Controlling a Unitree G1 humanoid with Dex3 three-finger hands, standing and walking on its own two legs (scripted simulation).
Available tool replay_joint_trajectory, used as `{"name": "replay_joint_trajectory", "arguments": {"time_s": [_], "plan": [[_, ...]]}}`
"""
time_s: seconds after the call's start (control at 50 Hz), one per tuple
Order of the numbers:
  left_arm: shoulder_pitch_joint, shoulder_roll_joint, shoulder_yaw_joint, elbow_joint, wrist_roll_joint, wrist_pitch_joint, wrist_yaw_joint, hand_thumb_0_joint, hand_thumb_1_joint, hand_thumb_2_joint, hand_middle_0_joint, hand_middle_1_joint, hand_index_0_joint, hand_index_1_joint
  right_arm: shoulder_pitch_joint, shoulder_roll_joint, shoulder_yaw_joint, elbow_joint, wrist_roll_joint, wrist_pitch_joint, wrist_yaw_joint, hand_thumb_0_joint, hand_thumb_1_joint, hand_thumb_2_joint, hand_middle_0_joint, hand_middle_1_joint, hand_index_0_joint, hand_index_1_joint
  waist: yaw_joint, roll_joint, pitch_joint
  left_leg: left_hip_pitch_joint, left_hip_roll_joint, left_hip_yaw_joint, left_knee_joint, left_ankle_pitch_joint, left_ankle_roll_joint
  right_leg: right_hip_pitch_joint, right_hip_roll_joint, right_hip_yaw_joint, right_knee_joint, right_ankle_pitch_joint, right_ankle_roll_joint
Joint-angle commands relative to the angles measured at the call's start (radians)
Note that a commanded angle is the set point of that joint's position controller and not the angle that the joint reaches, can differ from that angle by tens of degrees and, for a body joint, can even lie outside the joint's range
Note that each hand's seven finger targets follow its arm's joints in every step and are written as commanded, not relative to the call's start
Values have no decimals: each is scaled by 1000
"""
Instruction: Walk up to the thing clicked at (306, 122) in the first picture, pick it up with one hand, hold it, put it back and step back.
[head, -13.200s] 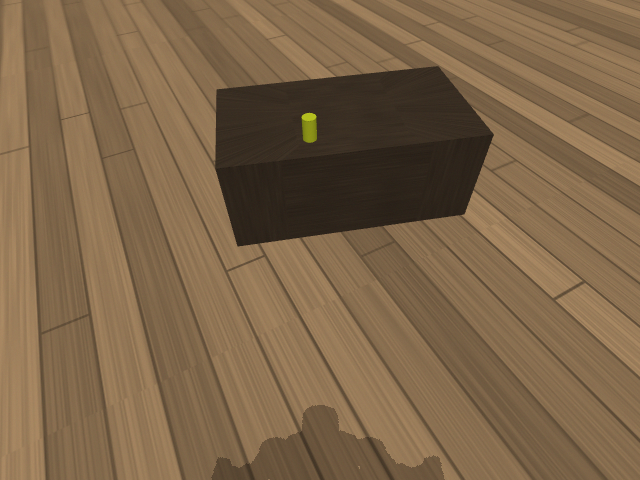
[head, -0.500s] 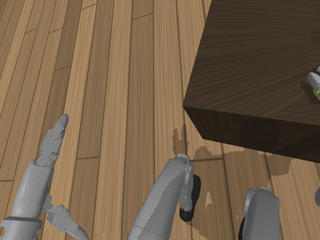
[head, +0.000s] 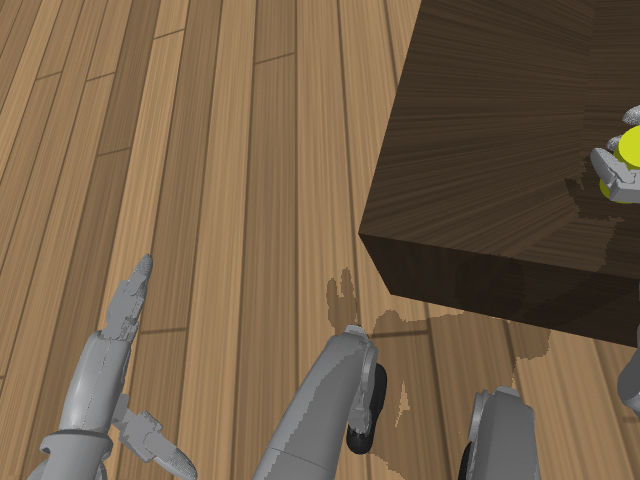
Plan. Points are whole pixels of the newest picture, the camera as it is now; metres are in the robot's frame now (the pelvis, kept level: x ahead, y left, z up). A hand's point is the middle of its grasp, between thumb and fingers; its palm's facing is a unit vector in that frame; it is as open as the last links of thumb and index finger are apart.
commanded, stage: settle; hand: right
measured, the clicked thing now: (636, 166) +0.54 -0.19 -0.05
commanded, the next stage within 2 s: lift in 0.38 s
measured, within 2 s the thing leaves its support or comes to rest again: neither
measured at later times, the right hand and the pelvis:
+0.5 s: hand out of the picture +0.54 -0.18 +0.00, palm faces +0.12 +0.99 +0.00, open 7.5 cm; pelvis +0.02 +0.00 +0.03, yaw +0 degrees
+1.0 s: hand out of the picture +0.50 -0.18 +0.06, palm faces +0.13 +0.99 -0.01, open 7.5 cm; pelvis +0.03 +0.00 +0.06, yaw -1 degrees
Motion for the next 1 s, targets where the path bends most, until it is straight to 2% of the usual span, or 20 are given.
{"name": "replay_joint_trajectory", "arguments": {"time_s": [0.0, 0.04, 0.12, 0.14, 0.24, 0.28, 0.34, 0.38, 0.4, 0.46, 0.5, 0.52, 0.56, 0.6, 0.68, 0.78, 0.86, 0.88, 0.9, 0.98], "plan": [[71, 163, 131, -173, -16, -55, 32, 0, -574, 68, -59, -49, -48, -61, -432, -219, -4, -243, 28, -95, 16, 0, -432, -1230, 1276, 1338, 1300, 1339, -16, -335, -614, 491, -47, -6, -125, 127, 49, 319, 21, 5, -286, 293, -2], [72, 186, 163, -146, -14, -50, 37, 0, -574, 68, -57, -48, -46, -60, -436, -248, -15, -251, 22, -92, 9, 0, -443, -1220, 1269, 1327, 1290, 1327, -16, -353, -620, 480, -48, -6, -135, 137, 48, 365, 18, 5, -288, 325, 1], [67, 152, 127, -107, -10, -48, 29, 0, -574, 69, -55, -47, -42, -60, -446, -213, -2, -263, 31, -96, 10, 0, -457, -1236, 1290, 1348, 1310, 1348, -22, -375, -616, 461, -50, -1, -132, 164, 51, 407, 12, 8, -285, 413, 9], [54, 157, 131, -121, -7, -47, 29, 0, -578, 71, -56, -46, -43, -60, -459, -230, -5, -290, 30, -100, 7, 0, -445, -1228, 1279, 1337, 1300, 1338, -36, -388, -637, 487, -51, -7, -141, 159, 52, 403, 14, 2, -293, 389, 7], [32, 153, 129, -125, -6, -50, 35, 0, -570, 66, -54, -47, -42, -59, -465, -198, 25, -296, 31, -105, 6, 0, -479, -1265, 1267, 1356, 1288, 1357, -15, -358, -666, 564, -45, -22, -169, 180, 45, 392, 16, -4, -297, 349, -1], [49, 155, 128, -106, -5, -45, 35, 0, -572, 67, -52, -45, -41, -58, -450, -230, 4, -293, 29, -103, 0, 0, -461, -1272, 1270, 1366, 1293, 1367, -39, -364, -682, 605, -45, -28, -177, 204, 46, 389, 19, -10, -304, 371, 0], [72, 125, 92, -63, -7, -40, 29, 0, -567, 64, -53, -48, -43, -58, -426, -160, 32, -236, 38, -96, 4, 0, -484, -1282, 1280, 1374, 1302, 1375, -27, -353, -603, 550, -51, -13, -181, 203, 48, 396, 16, -4, -318, 402, 3], [49, 147, 120, -80, -6, -38, 33, 0, -571, 64, -52, -46, -42, -57, -423, -221, -4, -269, 30, -100, -3, 0, -473, -1274, 1297, 1379, 1319, 1379, -44, -369, -646, 565, -50, -15, -178, 231, 49, 434, 13, -3, -315, 451, 4], [56, 133, 104, -59, -3, -35, 30, 0, -571, 64, -52, -46, -42, -58, -436, -225, -1, -261, 27, -98, -3, 0, -487, -1268, 1288, 1370, 1308, 1370, -49, -359, -635, 570, -51, -16, -182, 221, 47, 416, 15, -6, -315, 432, 2], [35, 118, 92, -54, 0, -35, 27, 0, -570, 62, -51, -46, -41, -57, -429, -159, 21, -238, 41, -105, 0, 0, -512, -1296, 1276, 1380, 1297, 1381, -39, -332, -595, 575, -51, -18, -187, 201, 50, 370, 16, -6, -331, 379, -1], [11, 152, 117, -94, -2, -38, 34, 0, -563, 60, -52, -45, -45, -52, -427, -211, -9, -254, 35, -106, -5, 0, -442, -1289, 1325, 1402, 1344, 1402, -45, -309, -643, 611, -49, -19, -194, 204, 45, 392, 16, -5, -335, 372, -3], [28, 150, 111, -88, -1, -34, 33, 0, -566, 63, -52, -45, -44, -53, -410, -190, -1, -259, 37, -107, -4, 0, -419, -1312, 1334, 1425, 1358, 1425, -41, -309, -647, 614, -51, -15, -194, 219, 47, 407, 15, -3, -340, 391, -2], [53, 115, 82, -65, -1, -31, 29, 0, -563, 61, -51, -45, -44, -52, -398, -159, 22, -253, 36, -108, 4, 0, -413, -1313, 1335, 1428, 1360, 1428, -51, -328, -624, 610, -51, -18, -205, 210, 48, 410, 15, -7, -348, 387, -2], [54, 119, 90, -71, -4, -32, 31, 0, -562, 60, -49, -44, -43, -51, -407, -188, 8, -305, 37, -109, 6, 0, -424, -1298, 1329, 1413, 1350, 1413, -65, -338, -681, 660, -48, -24, -209, 239, 47, 432, 18, -11, -351, 413, -1], [73, 126, 95, -77, -7, -25, 29, 0, -558, 60, -48, -45, -42, -50, -367, -150, 17, -356, 52, -96, 8, 0, -385, -1296, 1319, 1412, 1343, 1413, -87, -354, -710, 680, -55, -10, -219, 277, 50, 519, 17, -7, -379, 508, 7], [68, 104, 90, 30, -12, -16, 30, 0, -558, 57, -48, -43, -42, -49, -315, -77, 52, -358, 69, -80, 0, 0, -455, -1287, 1335, 1405, 1352, 1405, -114, -331, -568, 610, -57, -3, -262, 190, 48, 533, 14, -4, -437, 439, 10], [19, 91, 74, -5, -12, -25, 32, 0, -566, 60, -48, -42, -40, -50, -286, -32, 80, -429, 78, -84, 3, 0, -453, -1287, 1335, 1406, 1353, 1406, -131, -293, -620, 699, -55, -6, -281, 240, 45, 579, 15, -11, -453, 478, 9], [52, 100, 72, 25, -9, -19, 34, 0, -572, 63, -48, -40, -38, -50, -282, -52, 62, -466, 86, -85, 0, 0, -473, -1286, 1340, 1404, 1357, 1404, -145, -306, -614, 708, -54, -7, -282, 248, 47, 593, 13, -10, -464, 505, 14], [47, 86, 63, 31, -14, -17, 33, 0, -568, 61, -47, -41, -39, -49, -221, -14, 80, -397, 88, -74, 2, 0, -466, -1285, 1338, 1404, 1356, 1404, -153, -282, -582, 712, -57, -4, -297, 237, 45, 592, 17, -13, -480, 490, 11], [48, 81, 65, 41, -20, -13, 35, 0, -571, 62, -46, -40, -37, -49, -191, 30, 106, -508, 106, -62, 2, 0, -477, -1295, 1352, 1417, 1369, 1417, -178, -245, -581, 784, -52, -10, -341, 229, 41, 607, 23, -22, -530, 433, 5]]}}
